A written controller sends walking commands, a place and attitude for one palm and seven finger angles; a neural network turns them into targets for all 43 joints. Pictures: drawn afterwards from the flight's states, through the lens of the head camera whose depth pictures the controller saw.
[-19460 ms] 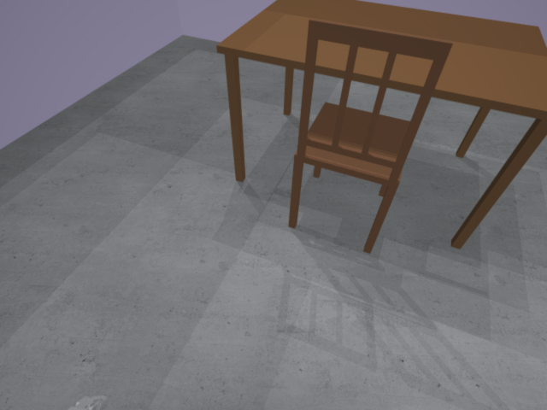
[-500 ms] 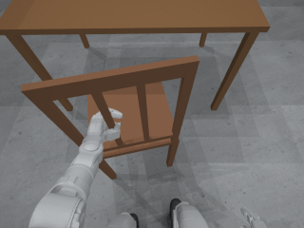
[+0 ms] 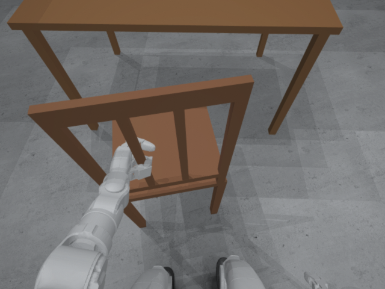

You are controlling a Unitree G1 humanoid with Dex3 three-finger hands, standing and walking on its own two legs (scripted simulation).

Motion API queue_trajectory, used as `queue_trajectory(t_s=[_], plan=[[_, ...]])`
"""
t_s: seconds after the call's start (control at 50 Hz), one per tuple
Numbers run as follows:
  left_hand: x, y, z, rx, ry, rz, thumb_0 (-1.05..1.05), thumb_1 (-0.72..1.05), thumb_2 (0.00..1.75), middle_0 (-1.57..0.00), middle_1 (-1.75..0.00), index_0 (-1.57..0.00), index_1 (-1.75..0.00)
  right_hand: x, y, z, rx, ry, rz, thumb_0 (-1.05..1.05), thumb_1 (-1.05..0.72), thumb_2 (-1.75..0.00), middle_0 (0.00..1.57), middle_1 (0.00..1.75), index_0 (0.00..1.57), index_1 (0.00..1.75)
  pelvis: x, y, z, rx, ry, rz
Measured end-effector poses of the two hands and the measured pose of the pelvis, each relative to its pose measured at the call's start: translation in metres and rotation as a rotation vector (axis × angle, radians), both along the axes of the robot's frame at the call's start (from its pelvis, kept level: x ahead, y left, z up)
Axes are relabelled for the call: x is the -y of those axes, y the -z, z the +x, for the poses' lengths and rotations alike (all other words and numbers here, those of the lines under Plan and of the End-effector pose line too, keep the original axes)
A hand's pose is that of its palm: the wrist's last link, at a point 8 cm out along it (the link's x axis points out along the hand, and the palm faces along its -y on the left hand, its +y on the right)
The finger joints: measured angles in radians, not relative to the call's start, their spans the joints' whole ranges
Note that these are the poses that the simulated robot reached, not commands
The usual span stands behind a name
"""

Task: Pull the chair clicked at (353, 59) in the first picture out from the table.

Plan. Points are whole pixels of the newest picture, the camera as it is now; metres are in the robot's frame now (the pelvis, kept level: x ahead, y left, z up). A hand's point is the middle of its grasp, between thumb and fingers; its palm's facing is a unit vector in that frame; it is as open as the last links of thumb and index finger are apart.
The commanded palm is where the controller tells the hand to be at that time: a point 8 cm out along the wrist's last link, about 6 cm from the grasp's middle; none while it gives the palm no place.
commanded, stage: step backward, pulling the chair out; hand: left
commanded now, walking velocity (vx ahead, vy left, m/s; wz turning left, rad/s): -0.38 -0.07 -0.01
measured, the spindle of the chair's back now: (140, 158) +0.40 +0.14 -0.06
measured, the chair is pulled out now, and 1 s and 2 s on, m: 0.35 0.53 0.63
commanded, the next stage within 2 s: stop walking, hand still on the chair in 0.96 s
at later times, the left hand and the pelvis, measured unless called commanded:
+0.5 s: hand (143, 197) +0.30 +0.12 -0.05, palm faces -0.02 -0.97 -0.23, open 5.3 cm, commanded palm +0.29 +0.17 -0.05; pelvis -0.08 -0.01 +0.00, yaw +0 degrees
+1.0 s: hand (135, 249) +0.19 +0.12 -0.05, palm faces +0.01 -0.98 -0.21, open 5.3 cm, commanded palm +0.19 +0.17 -0.05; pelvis -0.18 -0.01 +0.00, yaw +0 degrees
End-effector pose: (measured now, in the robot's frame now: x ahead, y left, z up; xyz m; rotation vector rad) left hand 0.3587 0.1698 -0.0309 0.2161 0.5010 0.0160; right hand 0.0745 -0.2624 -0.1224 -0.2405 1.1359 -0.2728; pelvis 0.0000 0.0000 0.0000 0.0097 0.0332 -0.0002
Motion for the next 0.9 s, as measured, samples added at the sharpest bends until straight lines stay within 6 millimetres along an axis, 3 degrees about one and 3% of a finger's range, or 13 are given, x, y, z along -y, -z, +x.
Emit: queue_trajectory(t_s=[0.16,0.34,0.54,0.76,0.9], plan=[[0.002,0.0,-0.019,0.008,-0.038,0.017,0.04,0.66,0.78,-0.29,-1.18,-0.5,-1.45,0.004,0.011,-0.019,0.0,0.015,0.057,0.01,-0.9,-0.9,0.21,0.3,0.2,0.3,0.018,0.002,-0.023,0.008,0.001,-0.018],[0.002,-0.002,-0.045,-0.011,-0.015,-0.001,0.04,0.69,0.75,-0.24,-1.18,-0.5,-1.45,0.017,-0.005,-0.047,-0.003,0.01,-0.039,0.01,-0.9,-0.9,0.2,0.3,0.2,0.3,0.002,-0.001,-0.055,-0.005,-0.024,0.022],[0.002,-0.002,-0.084,0.008,-0.022,0.02,0.03,0.67,0.76,-0.27,-1.18,-0.5,-1.45,0.004,0.005,-0.076,0.011,0.014,0.043,0.01,-0.9,-0.9,0.2,0.3,0.2,0.3,0.014,0.001,-0.088,0.016,-0.001,-0.009],[-0.001,-0.003,-0.134,-0.01,-0.002,0.003,0.03,0.69,0.75,-0.22,-1.19,-0.5,-1.45,-0.002,-0.002,-0.13,0.003,0.002,-0.001,0.01,-0.9,-0.9,0.2,0.3,0.2,0.3,-0.002,-0.001,-0.133,0.013,0.0,0.006],[-0.003,-0.003,-0.165,-0.005,-0.033,0.013,0.03,0.68,0.76,-0.24,-1.18,-0.5,-1.45,-0.006,0.008,-0.157,-0.009,-0.002,0.059,0.01,-0.9,-0.9,0.2,0.3,0.2,0.3,0.011,0.0,-0.159,0.027,0.014,-0.023]])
